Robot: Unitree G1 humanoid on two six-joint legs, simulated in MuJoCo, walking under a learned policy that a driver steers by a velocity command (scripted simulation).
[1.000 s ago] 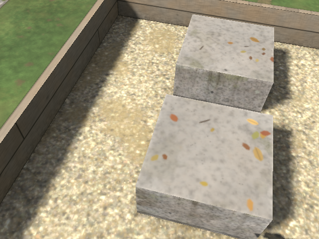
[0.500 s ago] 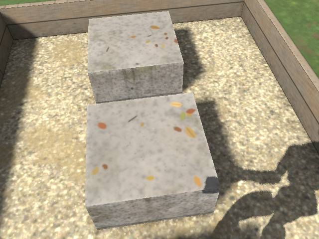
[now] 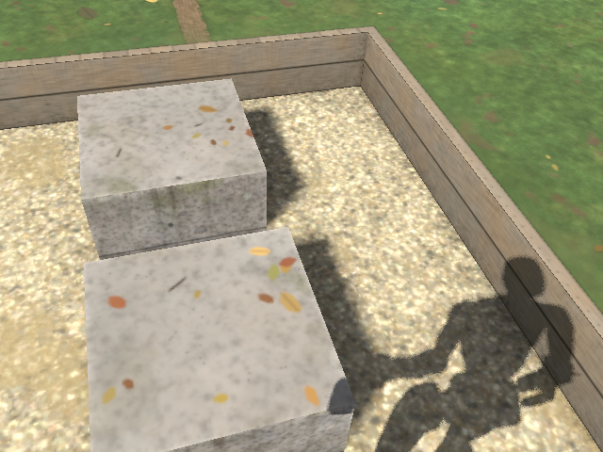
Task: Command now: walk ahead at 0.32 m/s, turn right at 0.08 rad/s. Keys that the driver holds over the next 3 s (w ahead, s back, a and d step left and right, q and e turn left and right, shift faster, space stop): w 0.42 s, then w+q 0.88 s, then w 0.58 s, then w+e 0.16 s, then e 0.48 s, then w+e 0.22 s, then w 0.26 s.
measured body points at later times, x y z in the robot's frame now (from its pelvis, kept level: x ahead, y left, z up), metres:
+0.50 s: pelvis +0.21 -0.06 +0.01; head +0.20 -0.08 +0.45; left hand +0.29 +0.19 -0.11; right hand +0.28 -0.34 -0.13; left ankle +0.17 +0.10 -0.63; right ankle +0.22 -0.14 -0.74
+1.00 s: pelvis +0.55 +0.03 -0.05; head +0.58 +0.01 +0.39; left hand +0.43 +0.29 -0.17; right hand +0.80 -0.14 -0.15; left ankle +0.72 +0.13 -0.74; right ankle +0.24 -0.14 -0.69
